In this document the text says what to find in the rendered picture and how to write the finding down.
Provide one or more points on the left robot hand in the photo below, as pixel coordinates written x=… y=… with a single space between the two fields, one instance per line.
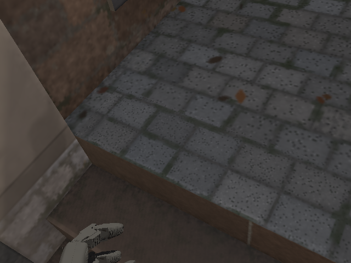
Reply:
x=76 y=251

